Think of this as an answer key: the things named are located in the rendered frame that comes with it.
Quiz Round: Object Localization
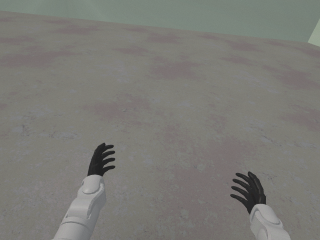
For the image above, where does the left robot forearm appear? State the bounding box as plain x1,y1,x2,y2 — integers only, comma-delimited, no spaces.
51,174,107,240

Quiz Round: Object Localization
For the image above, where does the right robot hand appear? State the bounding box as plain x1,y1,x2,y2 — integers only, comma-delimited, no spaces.
230,171,266,214

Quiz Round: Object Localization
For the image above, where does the left robot hand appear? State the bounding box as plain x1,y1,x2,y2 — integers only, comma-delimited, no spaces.
87,143,115,177

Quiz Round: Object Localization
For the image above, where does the right robot forearm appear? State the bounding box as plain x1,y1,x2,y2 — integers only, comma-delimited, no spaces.
249,204,291,240

